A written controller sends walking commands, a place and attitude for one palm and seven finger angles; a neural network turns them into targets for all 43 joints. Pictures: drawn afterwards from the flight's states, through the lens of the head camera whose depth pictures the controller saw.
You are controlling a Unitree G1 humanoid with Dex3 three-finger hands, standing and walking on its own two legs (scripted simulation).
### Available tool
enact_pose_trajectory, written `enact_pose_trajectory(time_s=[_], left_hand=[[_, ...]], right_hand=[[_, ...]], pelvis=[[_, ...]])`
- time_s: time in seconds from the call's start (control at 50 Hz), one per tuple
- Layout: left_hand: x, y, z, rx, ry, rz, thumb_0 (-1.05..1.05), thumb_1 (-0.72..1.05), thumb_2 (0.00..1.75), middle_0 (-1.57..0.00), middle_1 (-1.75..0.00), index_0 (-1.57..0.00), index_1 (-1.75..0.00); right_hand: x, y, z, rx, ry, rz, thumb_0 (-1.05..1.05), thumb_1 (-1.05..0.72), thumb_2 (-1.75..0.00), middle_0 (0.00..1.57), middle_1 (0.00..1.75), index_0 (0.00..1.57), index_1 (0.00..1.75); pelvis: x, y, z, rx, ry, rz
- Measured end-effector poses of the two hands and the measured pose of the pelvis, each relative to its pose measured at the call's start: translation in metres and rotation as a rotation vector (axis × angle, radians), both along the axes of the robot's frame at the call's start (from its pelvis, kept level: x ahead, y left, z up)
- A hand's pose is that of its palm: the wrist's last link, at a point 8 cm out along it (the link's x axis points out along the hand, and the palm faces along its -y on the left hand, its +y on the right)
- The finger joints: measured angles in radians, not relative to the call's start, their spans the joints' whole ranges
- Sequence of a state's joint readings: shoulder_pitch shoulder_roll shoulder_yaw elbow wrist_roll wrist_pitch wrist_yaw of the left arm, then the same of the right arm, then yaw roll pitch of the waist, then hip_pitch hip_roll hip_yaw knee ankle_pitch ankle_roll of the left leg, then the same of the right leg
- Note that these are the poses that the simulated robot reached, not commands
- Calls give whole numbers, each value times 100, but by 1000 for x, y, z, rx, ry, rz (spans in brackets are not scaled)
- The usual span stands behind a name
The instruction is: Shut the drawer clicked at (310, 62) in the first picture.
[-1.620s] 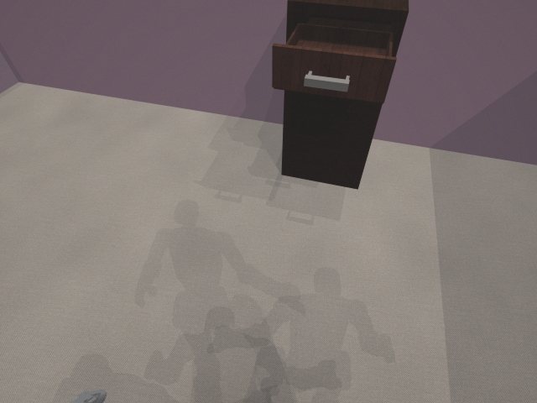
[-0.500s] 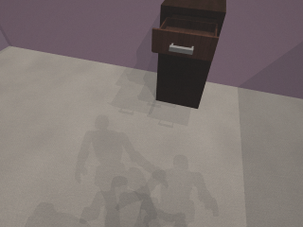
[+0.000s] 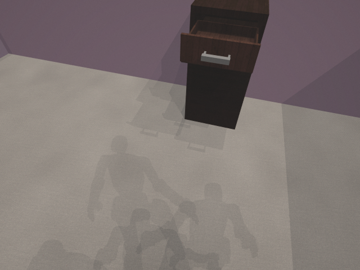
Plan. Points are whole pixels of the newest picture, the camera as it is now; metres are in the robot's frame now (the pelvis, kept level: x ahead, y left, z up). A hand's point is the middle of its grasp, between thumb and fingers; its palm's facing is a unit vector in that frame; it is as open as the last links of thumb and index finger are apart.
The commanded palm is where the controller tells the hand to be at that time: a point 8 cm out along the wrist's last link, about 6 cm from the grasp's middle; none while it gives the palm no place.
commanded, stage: walk to a spot facing it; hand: left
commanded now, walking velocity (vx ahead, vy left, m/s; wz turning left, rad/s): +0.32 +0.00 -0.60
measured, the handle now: (216, 57) +1.03 -0.10 -0.02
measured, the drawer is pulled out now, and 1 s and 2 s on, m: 0.30 0.30 0.30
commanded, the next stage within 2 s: turn to face it in 1.14 s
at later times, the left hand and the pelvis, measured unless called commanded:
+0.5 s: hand out of the picture +0.07 +0.15 -0.17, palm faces -0.11 -0.98 -0.17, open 7.4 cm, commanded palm none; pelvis +0.12 -0.02 +0.00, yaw -12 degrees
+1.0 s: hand (157, 158) +0.51 +0.12 -0.16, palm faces -0.44 -0.87 -0.22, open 7.4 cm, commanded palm none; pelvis +0.31 -0.01 +0.00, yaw -30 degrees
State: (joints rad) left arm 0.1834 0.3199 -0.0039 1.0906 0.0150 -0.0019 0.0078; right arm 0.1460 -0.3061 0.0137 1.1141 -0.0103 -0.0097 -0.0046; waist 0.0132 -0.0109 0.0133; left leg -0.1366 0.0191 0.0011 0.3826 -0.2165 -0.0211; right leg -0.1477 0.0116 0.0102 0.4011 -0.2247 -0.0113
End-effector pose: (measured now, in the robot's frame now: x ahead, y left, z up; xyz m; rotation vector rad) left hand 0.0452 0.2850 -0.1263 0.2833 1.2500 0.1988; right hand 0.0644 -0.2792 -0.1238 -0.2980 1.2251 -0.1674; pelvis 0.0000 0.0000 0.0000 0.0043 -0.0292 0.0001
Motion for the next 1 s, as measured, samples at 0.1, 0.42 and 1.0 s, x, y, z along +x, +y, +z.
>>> enact_pose_trajectory(time_s=[0.1, 0.42, 1.0], left_hand=[[-6, -14, -13, -47, 52, -6, 0, 91, 90, -20, -30, -20, -30], [18, -87, -16, -129, 171, -24, 0, 91, 90, -20, -30, -20, -30], [478, -119, 1, -134, -126, -506, 0, 92, 90, -19, -30, -19, -30]], right_hand=[[-10, 12, -11, 36, 5, -47, 1, -91, -89, 20, 30, 20, 30], [15, 10, -26, 127, 62, -218, 1, -91, -89, 20, 30, 20, 30], [130, 46, -11, 72, 14, -620, 0, -93, -89, 20, 30, 20, 30]], pelvis=[[13, 0, -7, 1, 7, -44], [90, -28, -8, 3, 17, -163], [313, -13, -4, 18, 3, -517]])
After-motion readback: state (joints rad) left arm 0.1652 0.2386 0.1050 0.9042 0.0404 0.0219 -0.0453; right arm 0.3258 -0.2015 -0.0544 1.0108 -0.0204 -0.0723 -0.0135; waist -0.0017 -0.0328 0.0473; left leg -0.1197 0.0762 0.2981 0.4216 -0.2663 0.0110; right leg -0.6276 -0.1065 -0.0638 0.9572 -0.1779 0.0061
